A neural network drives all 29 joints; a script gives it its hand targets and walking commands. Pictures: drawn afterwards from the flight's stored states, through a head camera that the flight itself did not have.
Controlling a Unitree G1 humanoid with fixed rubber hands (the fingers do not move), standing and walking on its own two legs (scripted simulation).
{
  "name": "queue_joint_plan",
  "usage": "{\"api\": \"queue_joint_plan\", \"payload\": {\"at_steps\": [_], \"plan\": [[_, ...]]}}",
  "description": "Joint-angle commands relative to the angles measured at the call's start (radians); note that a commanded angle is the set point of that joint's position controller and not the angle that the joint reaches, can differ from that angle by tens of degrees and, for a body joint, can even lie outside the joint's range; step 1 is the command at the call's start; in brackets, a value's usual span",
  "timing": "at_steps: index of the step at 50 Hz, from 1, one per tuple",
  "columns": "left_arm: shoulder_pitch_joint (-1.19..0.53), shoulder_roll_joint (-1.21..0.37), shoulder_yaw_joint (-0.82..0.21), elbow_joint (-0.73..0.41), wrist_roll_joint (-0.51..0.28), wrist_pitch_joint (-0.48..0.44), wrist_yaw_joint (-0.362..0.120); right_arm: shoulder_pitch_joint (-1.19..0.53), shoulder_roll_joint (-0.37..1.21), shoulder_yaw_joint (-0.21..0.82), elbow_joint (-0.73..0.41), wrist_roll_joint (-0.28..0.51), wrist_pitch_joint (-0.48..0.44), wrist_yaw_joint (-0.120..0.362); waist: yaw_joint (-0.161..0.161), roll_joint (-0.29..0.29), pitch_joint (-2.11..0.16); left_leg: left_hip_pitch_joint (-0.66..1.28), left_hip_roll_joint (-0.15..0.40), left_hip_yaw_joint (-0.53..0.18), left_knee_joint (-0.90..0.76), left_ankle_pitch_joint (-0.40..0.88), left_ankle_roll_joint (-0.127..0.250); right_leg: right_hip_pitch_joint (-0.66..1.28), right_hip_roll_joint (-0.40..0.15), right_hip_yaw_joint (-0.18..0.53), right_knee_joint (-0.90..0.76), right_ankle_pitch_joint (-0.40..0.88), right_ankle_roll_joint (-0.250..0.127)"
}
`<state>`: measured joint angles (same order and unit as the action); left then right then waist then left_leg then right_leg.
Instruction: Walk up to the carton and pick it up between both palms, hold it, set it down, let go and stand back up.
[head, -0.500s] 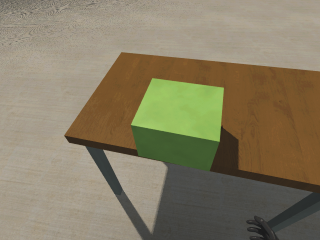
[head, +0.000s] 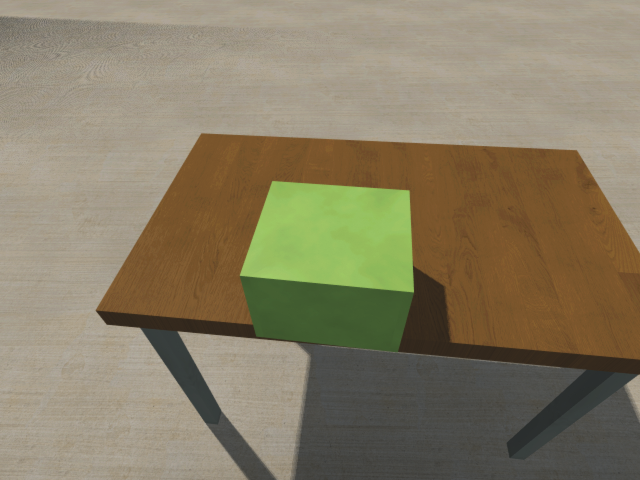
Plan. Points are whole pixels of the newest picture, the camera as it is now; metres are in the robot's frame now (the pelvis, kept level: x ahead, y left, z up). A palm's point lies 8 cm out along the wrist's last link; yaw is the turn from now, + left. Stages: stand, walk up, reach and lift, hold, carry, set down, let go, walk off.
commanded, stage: walk up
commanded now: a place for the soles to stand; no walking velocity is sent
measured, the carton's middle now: (332, 263) +0.46 +0.02 -0.02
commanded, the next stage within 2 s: reach and lift in 0.72 s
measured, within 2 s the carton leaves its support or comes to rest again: neither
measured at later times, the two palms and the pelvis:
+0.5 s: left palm out of the picture +0.09 +0.26 -0.11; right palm out of the picture +0.08 -0.26 -0.11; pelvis +0.01 +0.01 +0.00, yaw -7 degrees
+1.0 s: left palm (178, 442) +0.20 +0.23 -0.09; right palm out of the picture +0.12 -0.27 -0.11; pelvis -0.02 +0.00 -0.02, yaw -3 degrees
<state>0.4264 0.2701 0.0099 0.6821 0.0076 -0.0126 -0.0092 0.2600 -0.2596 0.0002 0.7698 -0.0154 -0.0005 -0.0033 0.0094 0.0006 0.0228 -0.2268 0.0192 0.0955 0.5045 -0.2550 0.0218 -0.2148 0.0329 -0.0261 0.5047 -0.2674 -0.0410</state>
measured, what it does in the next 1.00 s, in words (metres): stands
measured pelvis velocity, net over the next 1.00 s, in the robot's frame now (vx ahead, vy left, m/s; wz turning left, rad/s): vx -0.02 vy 0.00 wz -0.05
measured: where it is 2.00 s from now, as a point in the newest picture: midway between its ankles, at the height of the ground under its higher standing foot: outside the picture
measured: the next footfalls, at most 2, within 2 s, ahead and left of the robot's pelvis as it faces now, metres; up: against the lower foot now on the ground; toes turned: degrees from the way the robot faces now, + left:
none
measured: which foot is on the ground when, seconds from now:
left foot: down 0.00-1.00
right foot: down 0.00-1.00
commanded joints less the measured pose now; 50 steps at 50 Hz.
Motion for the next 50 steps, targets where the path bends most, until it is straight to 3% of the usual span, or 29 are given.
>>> {"api": "queue_joint_plan", "payload": {"at_steps": [1,27,36,37,38,39,40,41,43,45,47,50], "plan": [[0.052,0.12,0.034,-0.058,-0.002,-0.017,0.009,-0.027,-0.133,-0.027,-0.083,0.0,-0.023,-0.006,0.002,-0.002,-0.005,0.031,0.121,-0.141,-0.101,0.06,0.036,-0.043,-0.113,0.159,-0.082,0.144,-0.007],[0.008,0.125,0.045,-0.069,0.002,-0.01,0.024,-0.017,-0.162,-0.024,-0.093,-0.004,0.005,-0.009,-0.009,-0.001,0.001,0.086,0.172,-0.03,-0.077,0.034,0.063,-0.117,-0.056,0.243,0.008,0.19,-0.001],[-0.002,0.142,0.054,-0.085,0.002,-0.009,0.028,-0.005,-0.168,-0.026,-0.103,-0.007,0.016,-0.007,-0.012,-0.024,0.006,0.105,0.156,-0.01,-0.027,-0.003,0.057,-0.173,-0.056,0.312,0.006,0.162,-0.018],[-0.641,0.213,0.026,-0.077,-0.025,0.142,0.04,-0.481,-0.073,-0.136,0.022,-0.063,-0.142,0.039,-0.005,0.016,0.098,-0.21,0.056,-0.079,0.083,-0.141,-0.029,-0.34,-0.068,-0.005,0.086,-0.212,-0.048],[-0.551,0.144,-0.006,-0.089,-0.027,0.207,0.078,-0.361,-0.134,-0.156,0.029,-0.077,-0.188,0.076,-0.047,0.033,0.132,-0.123,0.059,-0.064,0.056,-0.247,-0.025,-0.391,-0.062,0.015,0.085,-0.242,-0.063],[-0.564,0.144,0.007,-0.117,-0.025,0.233,0.091,-0.353,-0.132,-0.15,0.021,-0.077,-0.197,0.091,-0.037,0.013,0.148,-0.135,0.065,-0.074,0.036,-0.268,-0.029,-0.382,-0.059,-0.002,0.08,-0.261,-0.064],[-0.548,0.11,-0.015,-0.136,-0.011,0.27,0.083,-0.275,-0.134,-0.18,0.007,-0.083,-0.21,0.089,-0.057,-0.023,0.076,0.016,0.091,-0.079,0.096,-0.199,-0.03,-0.42,-0.068,-0.008,0.09,-0.154,-0.054],[-0.508,0.108,-0.01,-0.173,-0.011,0.301,0.065,-0.209,-0.137,-0.178,-0.023,-0.077,-0.21,0.076,-0.04,-0.046,0.026,0.057,0.085,-0.062,0.123,-0.12,-0.026,-0.376,-0.072,0.011,0.076,-0.038,-0.034],[-0.413,0.108,0.024,-0.245,0.016,0.342,0.014,-0.112,-0.15,-0.185,-0.037,-0.026,-0.221,0.04,-0.033,-0.116,-0.172,0.178,0.058,-0.051,0.179,0.072,-0.016,-0.225,-0.058,0.034,0.077,0.359,0.005],[-0.276,0.108,0.088,-0.32,0.069,0.351,-0.023,-0.031,-0.177,-0.179,-0.026,0.046,-0.238,0.013,-0.033,-0.101,-0.344,0.312,0.026,-0.061,0.208,0.319,-0.037,-0.088,-0.039,0.012,0.099,0.657,0.033],[-0.202,0.09,0.113,-0.359,0.092,0.33,-0.025,0.005,-0.193,-0.136,-0.034,0.087,-0.256,0.008,-0.029,-0.057,-0.377,0.4,0.007,-0.075,0.15,0.424,-0.047,-0.048,-0.037,0.001,0.06,0.734,0.048],[-0.237,0.084,0.106,-0.332,0.09,0.285,0.003,-0.025,-0.175,-0.1,-0.06,0.081,-0.259,0.028,-0.025,-0.037,-0.266,0.348,-0.009,-0.065,0.063,0.337,-0.042,-0.074,-0.031,0.017,-0.023,0.56,0.028]]}}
